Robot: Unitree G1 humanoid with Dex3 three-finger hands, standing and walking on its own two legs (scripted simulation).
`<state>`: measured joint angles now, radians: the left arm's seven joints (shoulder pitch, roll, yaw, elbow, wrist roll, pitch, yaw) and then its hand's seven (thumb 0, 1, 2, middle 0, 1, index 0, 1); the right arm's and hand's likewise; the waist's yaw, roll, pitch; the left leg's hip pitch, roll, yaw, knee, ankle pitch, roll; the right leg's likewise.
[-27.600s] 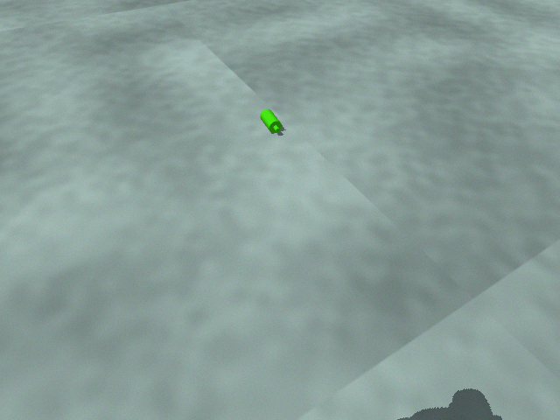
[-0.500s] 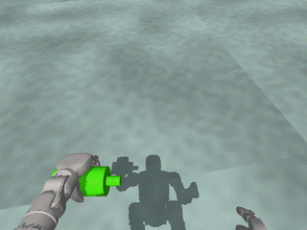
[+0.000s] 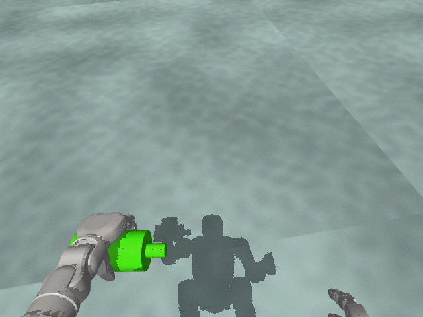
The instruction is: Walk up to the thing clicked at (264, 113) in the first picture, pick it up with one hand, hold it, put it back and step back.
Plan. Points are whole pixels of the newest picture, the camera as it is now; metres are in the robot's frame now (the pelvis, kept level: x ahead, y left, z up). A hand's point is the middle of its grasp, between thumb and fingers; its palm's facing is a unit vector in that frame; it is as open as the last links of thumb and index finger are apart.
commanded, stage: crouch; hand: left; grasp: from above
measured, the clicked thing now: (122, 250) +0.29 +0.21 -0.07
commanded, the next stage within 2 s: lower in 1.84 s
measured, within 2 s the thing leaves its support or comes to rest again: neither
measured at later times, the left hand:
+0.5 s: hand (123, 266) +0.31 +0.25 -0.20, palm faces -0.44 +0.06 -0.90, open 11.1 cm
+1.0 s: hand (139, 277) +0.36 +0.27 -0.44, palm faces -0.48 +0.00 -0.88, open 11.1 cm
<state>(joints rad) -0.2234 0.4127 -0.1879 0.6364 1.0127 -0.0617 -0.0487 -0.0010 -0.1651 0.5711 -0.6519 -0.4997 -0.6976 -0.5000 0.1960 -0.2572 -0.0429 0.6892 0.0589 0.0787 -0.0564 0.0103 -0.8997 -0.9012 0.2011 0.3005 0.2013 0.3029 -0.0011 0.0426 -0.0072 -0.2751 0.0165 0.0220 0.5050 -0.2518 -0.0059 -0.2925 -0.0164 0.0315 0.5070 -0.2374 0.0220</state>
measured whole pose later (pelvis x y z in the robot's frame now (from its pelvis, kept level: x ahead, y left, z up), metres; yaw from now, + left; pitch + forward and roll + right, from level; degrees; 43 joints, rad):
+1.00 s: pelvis -0.06 +0.01 -0.28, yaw -1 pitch +38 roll -5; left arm -0.73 0.57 0.05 1.22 1.25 -0.21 0.35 -0.01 -0.17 0.63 -0.57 -0.64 -0.61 -0.65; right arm 0.20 -0.24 -0.05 0.76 -0.09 -0.05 0.06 0.01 -0.89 -0.90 0.20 0.30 0.20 0.30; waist -0.16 0.04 -0.19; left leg -1.89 0.00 -0.06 1.90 -0.67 0.01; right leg -1.85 -0.01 -0.01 1.84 -0.64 0.05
